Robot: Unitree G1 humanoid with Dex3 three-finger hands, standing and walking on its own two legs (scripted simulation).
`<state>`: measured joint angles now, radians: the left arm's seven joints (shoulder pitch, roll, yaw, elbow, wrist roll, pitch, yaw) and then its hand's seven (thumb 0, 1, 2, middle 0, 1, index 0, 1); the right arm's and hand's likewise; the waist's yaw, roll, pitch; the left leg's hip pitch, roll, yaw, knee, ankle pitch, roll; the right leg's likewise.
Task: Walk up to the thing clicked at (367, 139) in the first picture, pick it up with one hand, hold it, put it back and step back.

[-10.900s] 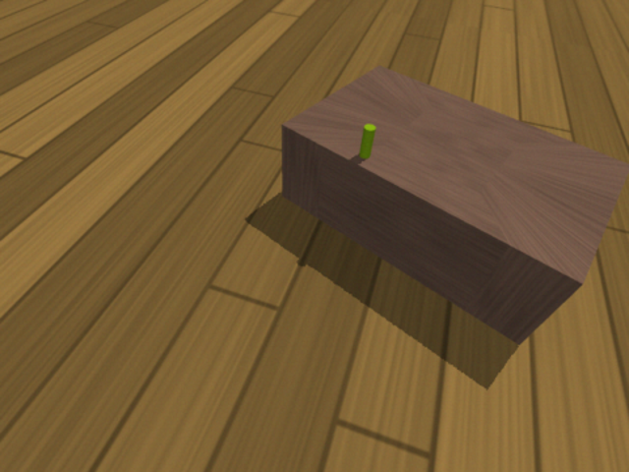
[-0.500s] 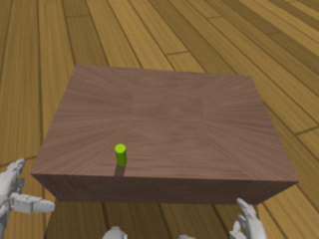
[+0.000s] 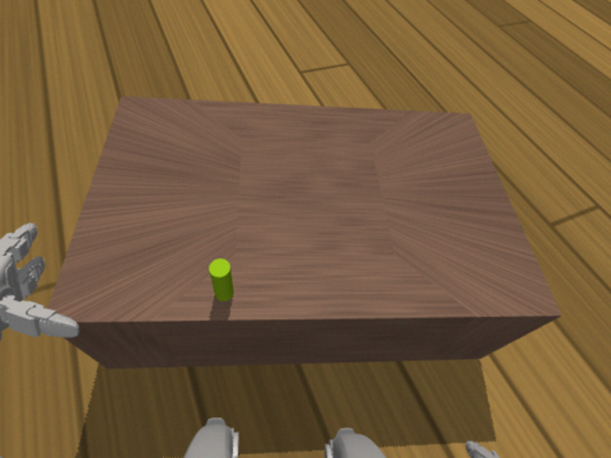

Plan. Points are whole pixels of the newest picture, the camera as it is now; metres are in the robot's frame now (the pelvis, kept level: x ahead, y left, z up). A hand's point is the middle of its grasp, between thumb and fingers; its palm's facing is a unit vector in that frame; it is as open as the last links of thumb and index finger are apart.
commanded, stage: go down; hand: left
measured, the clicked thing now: (222, 281) +0.47 +0.12 -0.26
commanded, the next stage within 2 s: none
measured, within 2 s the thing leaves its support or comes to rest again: neither
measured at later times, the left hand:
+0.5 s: hand (50, 236) +0.40 +0.32 +0.01, palm faces +0.07 -0.99 -0.08, open 17.1 cm
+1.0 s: hand (51, 224) +0.41 +0.32 +0.02, palm faces +0.05 -1.00 -0.06, open 17.1 cm
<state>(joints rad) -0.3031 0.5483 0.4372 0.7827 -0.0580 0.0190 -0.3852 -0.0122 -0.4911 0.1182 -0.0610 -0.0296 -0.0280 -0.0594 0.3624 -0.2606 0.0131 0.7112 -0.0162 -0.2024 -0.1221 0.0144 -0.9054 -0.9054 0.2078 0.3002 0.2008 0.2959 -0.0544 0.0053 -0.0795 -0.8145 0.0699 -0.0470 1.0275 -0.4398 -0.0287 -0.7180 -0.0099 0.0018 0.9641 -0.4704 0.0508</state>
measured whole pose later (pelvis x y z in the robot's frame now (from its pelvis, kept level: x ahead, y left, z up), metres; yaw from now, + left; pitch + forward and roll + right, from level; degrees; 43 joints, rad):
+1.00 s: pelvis +0.00 +0.00 -0.01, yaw -1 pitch +19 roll -4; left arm -0.61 0.70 0.53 1.07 -0.09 -0.21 -0.53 -0.01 -0.42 0.05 -0.06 -0.01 -0.04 -0.03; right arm 0.33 -0.28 0.05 0.69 -0.04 -0.12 -0.11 0.01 -0.90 -0.90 0.21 0.30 0.20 0.30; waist -0.10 -0.01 -0.09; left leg -0.96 0.08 -0.06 1.10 -0.46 -0.03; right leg -0.86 0.00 -0.01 1.02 -0.49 0.05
